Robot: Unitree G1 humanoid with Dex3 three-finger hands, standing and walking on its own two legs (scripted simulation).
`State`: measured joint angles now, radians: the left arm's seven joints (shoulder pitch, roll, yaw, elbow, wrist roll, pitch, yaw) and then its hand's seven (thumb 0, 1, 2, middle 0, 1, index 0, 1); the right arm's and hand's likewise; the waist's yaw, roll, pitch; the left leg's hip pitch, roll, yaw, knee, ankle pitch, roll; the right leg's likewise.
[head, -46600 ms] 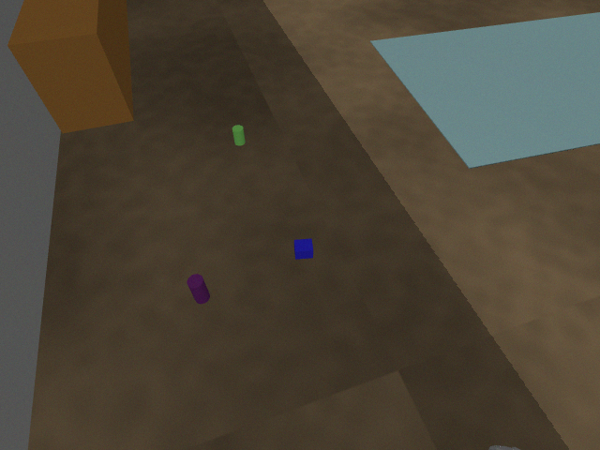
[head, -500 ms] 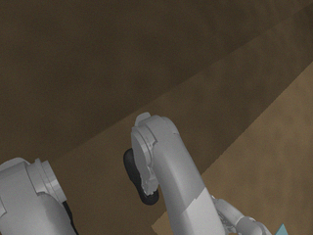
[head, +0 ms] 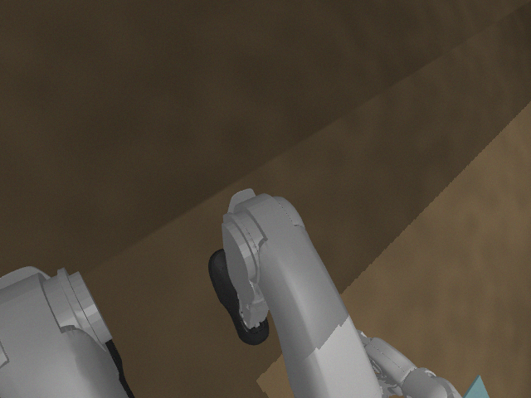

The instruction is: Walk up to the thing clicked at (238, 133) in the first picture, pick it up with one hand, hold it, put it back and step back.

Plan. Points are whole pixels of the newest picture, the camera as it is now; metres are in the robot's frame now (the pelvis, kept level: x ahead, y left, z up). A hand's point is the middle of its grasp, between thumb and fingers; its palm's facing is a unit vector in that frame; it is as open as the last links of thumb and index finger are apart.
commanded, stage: settle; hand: left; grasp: from above
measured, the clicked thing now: out of the picture +0.46 +0.30 -0.26
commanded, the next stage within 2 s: lift in 0.78 s
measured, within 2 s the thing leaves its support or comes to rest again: leaves its support in 0.30 s
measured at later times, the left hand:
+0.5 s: hand out of the picture +0.45 +0.31 -0.16, palm faces -0.39 -0.10 -0.91, open 8.6 cm
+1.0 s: hand out of the picture +0.44 +0.31 -0.10, palm faces -0.42 -0.09 -0.90, open 8.5 cm
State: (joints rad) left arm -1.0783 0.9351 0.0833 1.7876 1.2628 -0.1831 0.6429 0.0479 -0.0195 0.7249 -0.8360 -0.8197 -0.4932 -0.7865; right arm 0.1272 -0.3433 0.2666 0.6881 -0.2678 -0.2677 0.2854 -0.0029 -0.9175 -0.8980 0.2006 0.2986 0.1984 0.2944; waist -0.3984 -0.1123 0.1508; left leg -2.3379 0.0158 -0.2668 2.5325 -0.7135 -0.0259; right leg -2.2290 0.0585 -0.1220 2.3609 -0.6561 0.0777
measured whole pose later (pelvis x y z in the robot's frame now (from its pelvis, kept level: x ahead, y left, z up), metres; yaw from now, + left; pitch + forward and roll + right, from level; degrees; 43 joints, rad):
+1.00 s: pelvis +0.00 -0.01 +0.04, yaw +7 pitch +34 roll -7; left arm -0.95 0.66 0.02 1.35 1.20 -0.10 0.31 0.07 0.24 0.51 -0.93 -0.74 -0.71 -0.59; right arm 0.19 -0.29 0.05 0.71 -0.11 -0.03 0.15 0.00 -0.93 -0.90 0.20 0.30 0.20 0.29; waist -0.25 0.02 -0.09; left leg -2.29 0.00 -0.15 2.34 -0.66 -0.03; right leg -2.21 0.01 -0.04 2.26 -0.65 0.05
